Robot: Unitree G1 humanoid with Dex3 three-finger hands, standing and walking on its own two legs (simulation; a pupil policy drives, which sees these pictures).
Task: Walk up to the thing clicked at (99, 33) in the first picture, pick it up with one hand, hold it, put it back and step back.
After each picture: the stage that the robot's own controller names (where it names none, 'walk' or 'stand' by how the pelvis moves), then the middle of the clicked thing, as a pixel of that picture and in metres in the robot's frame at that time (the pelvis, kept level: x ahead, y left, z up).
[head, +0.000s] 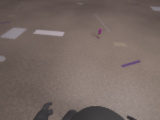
stand; (99, 33) +1.95 -0.17 -0.65
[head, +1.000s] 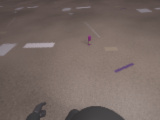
walk; (89, 40) +1.80 +0.20 -0.63
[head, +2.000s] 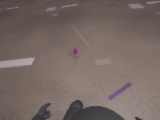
walk; (75, 53) +1.18 +0.42 -0.65
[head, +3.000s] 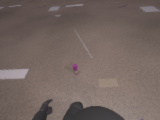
walk; (75, 69) +0.77 +0.31 -0.65
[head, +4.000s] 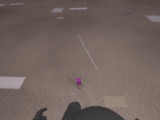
walk; (79, 83) +0.54 +0.19 -0.65
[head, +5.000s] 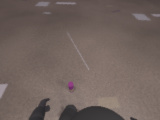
stand; (71, 87) +0.43 +0.21 -0.64
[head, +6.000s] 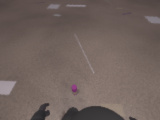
stand; (74, 90) +0.41 +0.19 -0.65
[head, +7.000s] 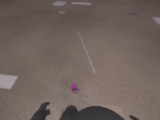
stand; (74, 89) +0.41 +0.18 -0.64
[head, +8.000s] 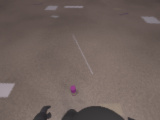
stand; (73, 91) +0.41 +0.20 -0.66
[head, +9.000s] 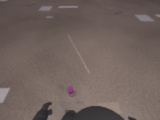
stand; (71, 92) +0.39 +0.22 -0.66
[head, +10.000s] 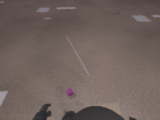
stand; (70, 93) +0.37 +0.23 -0.66
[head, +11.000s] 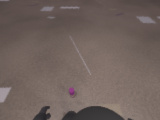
stand; (72, 93) +0.39 +0.20 -0.66
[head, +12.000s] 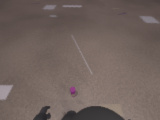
stand; (73, 92) +0.39 +0.19 -0.66
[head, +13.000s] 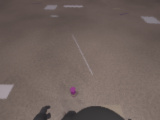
stand; (73, 92) +0.39 +0.19 -0.66
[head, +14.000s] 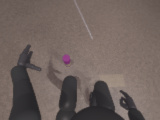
go down; (67, 61) +0.45 +0.21 -0.39
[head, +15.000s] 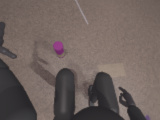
go down; (59, 51) +0.47 +0.25 -0.27
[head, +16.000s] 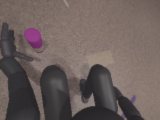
close in; (36, 43) +0.45 +0.29 -0.17
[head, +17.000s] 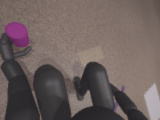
close; (21, 41) +0.44 +0.31 -0.16
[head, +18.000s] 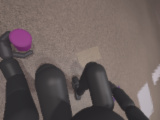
lift; (23, 45) +0.41 +0.30 -0.16
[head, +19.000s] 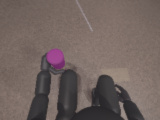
lift; (58, 63) +0.33 +0.22 -0.01
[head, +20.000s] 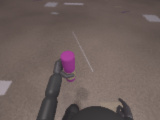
hold; (69, 68) +0.32 +0.14 +0.09
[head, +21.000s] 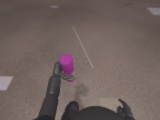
hold; (68, 70) +0.32 +0.16 +0.04
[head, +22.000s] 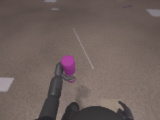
crouch; (69, 71) +0.32 +0.15 +0.04
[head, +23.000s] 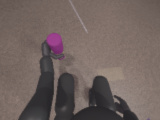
crouch; (58, 49) +0.44 +0.21 -0.04
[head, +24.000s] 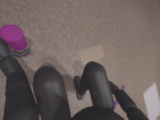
lower; (19, 44) +0.42 +0.31 -0.17
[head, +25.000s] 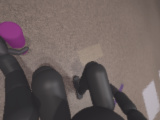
lower; (17, 42) +0.43 +0.32 -0.16
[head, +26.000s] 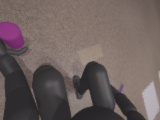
lower; (16, 42) +0.42 +0.33 -0.16
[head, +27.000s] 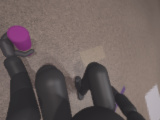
lower; (24, 44) +0.42 +0.31 -0.16
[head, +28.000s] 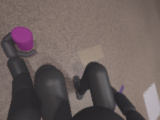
loosen; (25, 45) +0.42 +0.29 -0.16
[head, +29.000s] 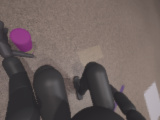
withdraw; (25, 45) +0.42 +0.29 -0.16
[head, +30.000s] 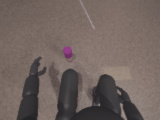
walk; (68, 55) +0.47 +0.22 -0.29
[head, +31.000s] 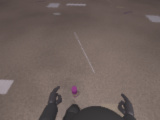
stand; (74, 92) +0.39 +0.16 -0.59
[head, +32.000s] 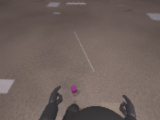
stand; (74, 91) +0.39 +0.17 -0.60
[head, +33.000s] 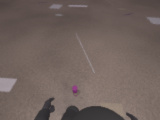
stand; (75, 91) +0.40 +0.17 -0.63
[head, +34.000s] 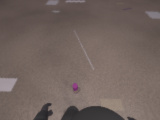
walk; (75, 88) +0.41 +0.17 -0.65
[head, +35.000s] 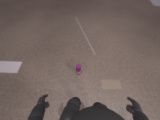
walk; (78, 70) +0.60 +0.16 -0.64
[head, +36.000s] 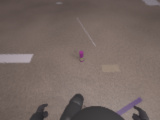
walk; (81, 56) +0.94 +0.23 -0.63
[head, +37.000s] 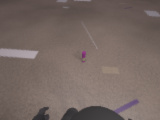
stand; (83, 56) +1.05 +0.14 -0.65
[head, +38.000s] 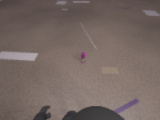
stand; (82, 57) +1.05 +0.15 -0.66
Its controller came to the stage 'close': yes
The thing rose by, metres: 0.69
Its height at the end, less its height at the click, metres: +0.00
